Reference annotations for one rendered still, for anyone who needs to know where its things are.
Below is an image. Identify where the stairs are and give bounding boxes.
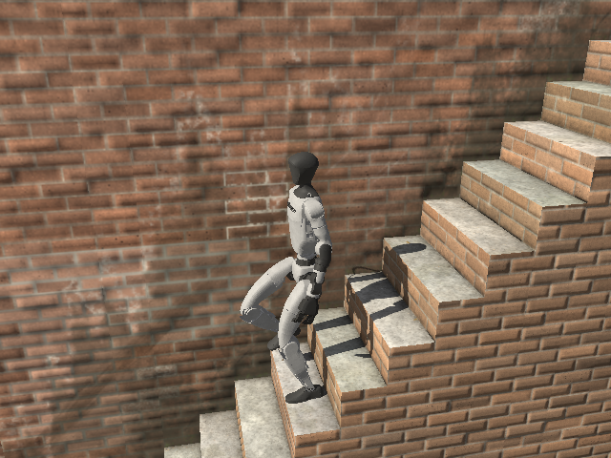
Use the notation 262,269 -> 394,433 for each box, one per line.
164,40 -> 611,458

